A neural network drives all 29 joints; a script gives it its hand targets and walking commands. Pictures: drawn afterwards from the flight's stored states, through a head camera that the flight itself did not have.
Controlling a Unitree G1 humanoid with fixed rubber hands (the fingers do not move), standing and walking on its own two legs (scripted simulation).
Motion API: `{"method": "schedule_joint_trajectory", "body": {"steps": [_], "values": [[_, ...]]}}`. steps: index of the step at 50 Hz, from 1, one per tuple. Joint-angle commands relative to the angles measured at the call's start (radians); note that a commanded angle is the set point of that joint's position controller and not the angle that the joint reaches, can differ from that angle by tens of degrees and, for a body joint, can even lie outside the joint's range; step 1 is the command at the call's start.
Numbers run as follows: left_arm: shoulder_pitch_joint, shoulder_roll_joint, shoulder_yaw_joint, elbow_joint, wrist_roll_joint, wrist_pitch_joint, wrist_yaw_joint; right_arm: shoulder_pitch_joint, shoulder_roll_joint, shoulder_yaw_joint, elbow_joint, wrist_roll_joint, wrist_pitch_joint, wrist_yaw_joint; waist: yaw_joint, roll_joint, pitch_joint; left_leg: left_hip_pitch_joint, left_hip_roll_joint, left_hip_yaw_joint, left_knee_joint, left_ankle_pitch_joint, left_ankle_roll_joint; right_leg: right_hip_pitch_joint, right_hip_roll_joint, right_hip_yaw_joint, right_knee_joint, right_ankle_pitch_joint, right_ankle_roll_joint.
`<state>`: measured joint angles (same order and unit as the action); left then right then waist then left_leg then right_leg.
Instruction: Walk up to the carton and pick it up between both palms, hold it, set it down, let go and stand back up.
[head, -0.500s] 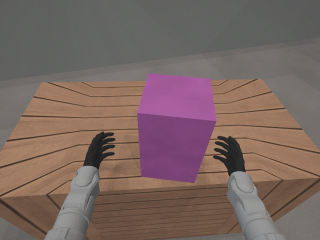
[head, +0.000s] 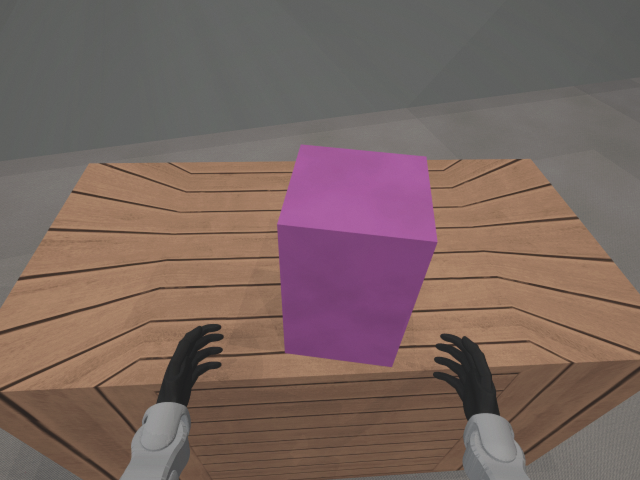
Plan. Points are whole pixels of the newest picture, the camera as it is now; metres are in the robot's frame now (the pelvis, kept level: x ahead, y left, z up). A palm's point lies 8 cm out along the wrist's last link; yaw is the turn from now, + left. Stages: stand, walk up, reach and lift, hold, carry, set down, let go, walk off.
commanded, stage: set down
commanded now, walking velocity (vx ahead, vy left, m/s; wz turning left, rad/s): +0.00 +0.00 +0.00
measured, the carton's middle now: (349, 263) +0.43 -0.02 +0.03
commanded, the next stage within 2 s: let go in 1.04 s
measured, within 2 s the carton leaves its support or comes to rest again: neither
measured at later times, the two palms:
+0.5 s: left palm (165, 430) +0.21 +0.21 -0.04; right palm (488, 446) +0.20 -0.20 -0.05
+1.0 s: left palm (157, 464) +0.18 +0.22 -0.07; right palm (501, 478) +0.17 -0.21 -0.07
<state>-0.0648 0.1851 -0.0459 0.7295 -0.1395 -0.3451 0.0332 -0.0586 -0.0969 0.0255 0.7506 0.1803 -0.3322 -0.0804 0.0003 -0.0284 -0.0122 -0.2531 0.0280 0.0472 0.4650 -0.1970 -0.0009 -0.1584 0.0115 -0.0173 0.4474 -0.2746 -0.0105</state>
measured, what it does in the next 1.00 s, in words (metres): stands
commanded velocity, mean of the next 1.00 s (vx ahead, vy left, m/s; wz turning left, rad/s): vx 0.00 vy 0.00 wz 0.00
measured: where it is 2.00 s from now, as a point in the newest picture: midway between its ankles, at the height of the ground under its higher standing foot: outside the picture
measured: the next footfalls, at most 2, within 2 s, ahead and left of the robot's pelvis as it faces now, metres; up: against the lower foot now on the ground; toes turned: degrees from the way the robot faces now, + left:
none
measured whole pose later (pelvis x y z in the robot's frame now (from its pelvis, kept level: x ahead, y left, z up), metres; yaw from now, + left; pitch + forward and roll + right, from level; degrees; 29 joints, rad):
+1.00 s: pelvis +0.02 +0.00 +0.01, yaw -1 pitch -4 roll +0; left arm 0.21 0.20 0.00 0.53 -0.02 0.04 -0.02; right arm 0.20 -0.16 0.03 0.70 0.03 -0.21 -0.03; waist 0.02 -0.01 0.06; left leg -0.10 0.03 0.07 0.36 -0.18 -0.01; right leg -0.02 0.01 0.00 0.35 -0.26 -0.01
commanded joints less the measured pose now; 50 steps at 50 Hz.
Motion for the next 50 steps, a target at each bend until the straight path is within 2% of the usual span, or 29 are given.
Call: {"method": "schedule_joint_trajectory", "body": {"steps": [1,14,25,35,42,50], "values": [[-0.196,0.097,0.031,-0.158,0.017,-0.009,-0.008,-0.193,-0.088,-0.027,-0.091,-0.012,-0.063,-0.004,-0.008,0.056,-0.178,0.247,-0.015,-0.048,-0.031,0.208,-0.025,-0.099,-0.007,0.041,-0.105,0.195,-0.005],[-0.035,0.112,0.035,-0.289,0.024,0.157,-0.016,-0.044,-0.089,-0.021,-0.189,-0.065,0.024,0.013,0.015,0.054,-0.094,0.3,-0.012,-0.02,-0.098,0.21,-0.018,-0.075,-0.007,0.038,-0.172,0.143,-0.014],[0.076,0.117,0.056,-0.345,0.055,0.24,-0.022,0.063,-0.112,-0.029,-0.244,-0.11,0.063,0.034,0.028,0.029,-0.059,0.325,-0.014,-0.004,-0.106,0.255,-0.015,-0.067,-0.008,0.033,-0.185,0.19,-0.005],[0.151,0.124,0.079,-0.342,0.09,0.289,-0.041,0.145,-0.122,-0.016,-0.207,-0.126,0.074,0.039,0.027,0.032,-0.035,0.358,-0.022,0.003,-0.101,0.287,-0.02,-0.059,-0.016,0.034,-0.191,0.264,0.01],[0.175,0.123,0.082,-0.346,0.11,0.33,-0.047,0.168,-0.137,-0.023,-0.18,-0.14,0.08,0.045,0.02,0.048,-0.019,0.385,-0.021,0.005,-0.095,0.302,-0.031,-0.088,-0.013,0.021,-0.2,0.244,0.006],[0.185,0.119,0.086,-0.318,0.13,0.375,-0.05,0.171,-0.158,-0.032,-0.155,-0.16,0.095,0.056,0.015,0.034,-0.003,0.391,-0.019,0.004,-0.092,0.288,-0.033,-0.107,-0.009,0.008,-0.202,0.224,0.006]]}}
